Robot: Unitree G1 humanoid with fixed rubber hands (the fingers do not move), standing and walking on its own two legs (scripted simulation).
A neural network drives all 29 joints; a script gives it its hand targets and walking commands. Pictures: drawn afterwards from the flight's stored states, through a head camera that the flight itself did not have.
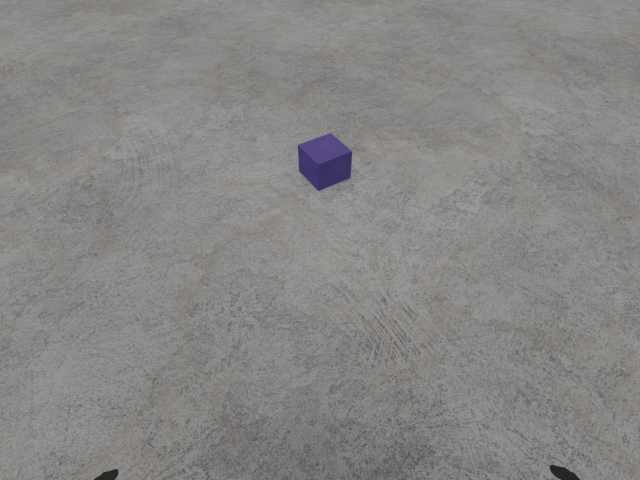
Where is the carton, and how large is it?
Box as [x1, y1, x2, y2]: [298, 133, 351, 190]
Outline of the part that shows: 330,133 298,145 299,170 318,190 348,178 350,176 351,151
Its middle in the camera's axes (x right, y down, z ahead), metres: +0.03 -0.39 +1.94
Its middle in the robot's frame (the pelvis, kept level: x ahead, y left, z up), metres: +1.64 -0.03 -0.70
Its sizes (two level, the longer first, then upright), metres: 0.195 0.190 0.162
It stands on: the floor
